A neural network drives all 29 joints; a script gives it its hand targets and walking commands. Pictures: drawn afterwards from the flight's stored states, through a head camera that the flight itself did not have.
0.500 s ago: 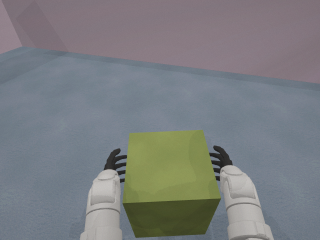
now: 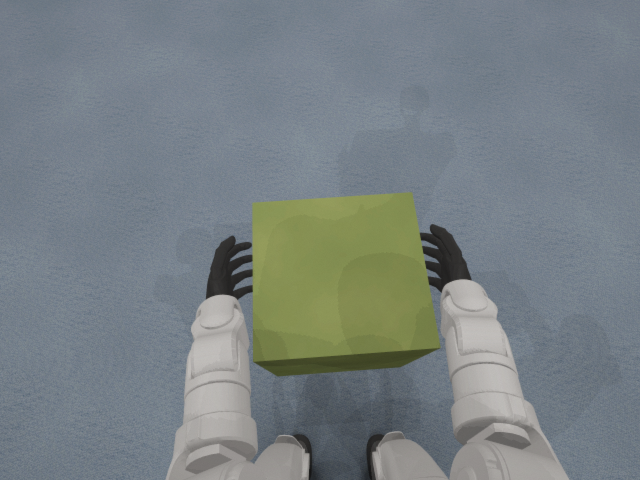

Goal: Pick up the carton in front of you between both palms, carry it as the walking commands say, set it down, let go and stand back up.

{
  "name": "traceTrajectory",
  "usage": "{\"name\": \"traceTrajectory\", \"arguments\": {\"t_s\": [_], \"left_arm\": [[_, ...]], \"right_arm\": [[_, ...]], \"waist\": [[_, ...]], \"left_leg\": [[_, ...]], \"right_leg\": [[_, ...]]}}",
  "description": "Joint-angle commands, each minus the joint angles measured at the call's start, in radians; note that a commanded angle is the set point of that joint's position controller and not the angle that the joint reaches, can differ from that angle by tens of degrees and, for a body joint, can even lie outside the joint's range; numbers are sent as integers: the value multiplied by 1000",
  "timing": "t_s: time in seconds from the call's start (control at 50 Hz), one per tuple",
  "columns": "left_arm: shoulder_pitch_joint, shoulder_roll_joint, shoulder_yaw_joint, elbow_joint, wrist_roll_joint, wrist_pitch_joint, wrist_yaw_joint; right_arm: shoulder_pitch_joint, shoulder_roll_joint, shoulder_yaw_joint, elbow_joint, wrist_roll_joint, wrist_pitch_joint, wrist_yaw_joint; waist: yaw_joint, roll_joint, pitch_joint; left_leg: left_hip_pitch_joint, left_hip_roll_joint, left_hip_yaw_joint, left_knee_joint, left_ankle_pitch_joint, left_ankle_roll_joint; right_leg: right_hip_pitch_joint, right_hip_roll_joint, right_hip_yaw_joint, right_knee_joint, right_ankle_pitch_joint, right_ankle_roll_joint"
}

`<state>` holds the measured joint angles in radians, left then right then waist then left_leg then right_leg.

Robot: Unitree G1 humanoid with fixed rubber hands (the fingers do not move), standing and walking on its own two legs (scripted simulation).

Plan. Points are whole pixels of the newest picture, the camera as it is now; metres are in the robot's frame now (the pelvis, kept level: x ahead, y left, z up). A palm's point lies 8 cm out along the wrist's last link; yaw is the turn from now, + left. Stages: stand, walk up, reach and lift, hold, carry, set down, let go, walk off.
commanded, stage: set down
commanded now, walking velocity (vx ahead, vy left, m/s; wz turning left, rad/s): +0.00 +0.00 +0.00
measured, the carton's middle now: (336, 296) +0.37 +0.00 -0.13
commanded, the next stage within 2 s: none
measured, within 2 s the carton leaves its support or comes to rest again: rests again in 1.88 s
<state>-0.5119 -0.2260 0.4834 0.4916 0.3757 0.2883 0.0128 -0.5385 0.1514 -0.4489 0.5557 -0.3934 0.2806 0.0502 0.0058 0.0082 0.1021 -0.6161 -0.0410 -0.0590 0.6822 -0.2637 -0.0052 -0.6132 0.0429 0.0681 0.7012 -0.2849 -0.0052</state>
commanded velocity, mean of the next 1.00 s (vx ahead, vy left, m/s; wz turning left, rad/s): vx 0.00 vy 0.00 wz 0.00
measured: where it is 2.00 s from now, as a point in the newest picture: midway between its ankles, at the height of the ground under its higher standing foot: outside the picture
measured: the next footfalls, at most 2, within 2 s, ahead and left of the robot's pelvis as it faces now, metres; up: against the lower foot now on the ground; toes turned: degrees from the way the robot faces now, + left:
none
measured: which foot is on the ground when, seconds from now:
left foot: down 0.00-1.00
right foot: down 0.00-1.00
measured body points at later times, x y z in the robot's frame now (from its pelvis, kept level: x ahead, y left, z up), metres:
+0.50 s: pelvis -0.03 -0.01 -0.12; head +0.21 -0.01 +0.26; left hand +0.41 +0.14 -0.20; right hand +0.43 -0.16 -0.21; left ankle +0.04 +0.13 -0.71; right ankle +0.03 -0.12 -0.71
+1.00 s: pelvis -0.06 -0.01 -0.25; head +0.26 -0.03 +0.07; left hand +0.45 +0.14 -0.36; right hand +0.48 -0.17 -0.36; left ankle +0.04 +0.13 -0.71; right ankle +0.03 -0.12 -0.71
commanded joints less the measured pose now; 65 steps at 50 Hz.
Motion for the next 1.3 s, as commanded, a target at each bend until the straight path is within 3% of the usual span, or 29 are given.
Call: {"name": "traceTrajectory", "arguments": {"t_s": [0.0,0.06,0.12,0.18,0.28,0.36,0.46,0.72,1.02,1.28], "left_arm": [[-458,-771,-535,70,-162,-133,-154],[-502,-801,-640,25,-209,-181,-146],[-529,-791,-702,-11,-242,-188,-137],[-558,-794,-700,-6,-246,-162,-139],[-650,-820,-613,56,-217,-85,-169],[-740,-825,-553,96,-201,-41,-182],[-841,-821,-522,121,-206,-31,-169],[-1081,-777,-544,98,-282,-28,-105],[-1301,-657,-458,131,-312,-30,-81],[-1495,-530,-446,138,-384,-48,-64]], "right_arm": [[-454,759,512,43,164,-139,150],[-507,796,625,-7,223,-183,143],[-545,800,682,-37,258,-185,133],[-571,793,679,-19,262,-158,138],[-650,792,597,56,227,-85,173],[-726,783,531,111,204,-45,195],[-826,758,499,152,210,-35,204],[-1042,705,540,187,293,-20,183],[-1228,590,497,279,307,-17,163],[-1408,464,547,323,380,-28,148]], "waist": [[-1,-21,-712],[2,-34,-956],[7,-43,-1106],[9,-40,-1104],[4,-33,-996],[-6,-32,-984],[-8,-26,-1055],[-7,-41,-1269],[4,-67,-1212],[24,-101,-1187]], "left_leg": [[157,-82,-6,91,462,-27],[59,-94,0,185,519,-39],[-68,-104,16,250,484,-44],[-167,-108,30,296,383,-40],[-336,-113,52,360,167,-37],[-436,-119,65,423,90,-39],[-522,-128,75,521,87,-47],[-688,-146,110,771,84,-66],[-882,-146,147,988,48,-69],[-979,-124,174,1182,38,-63]], "right_leg": [[101,80,6,63,462,5],[102,77,11,163,601,17],[85,74,8,239,630,31],[-34,81,-5,276,493,39],[-259,95,-29,328,220,31],[-380,103,-45,388,131,26],[-498,113,-64,489,118,26],[-665,123,-94,733,123,41],[-799,115,-99,933,105,42],[-803,88,-92,1116,138,40]]}}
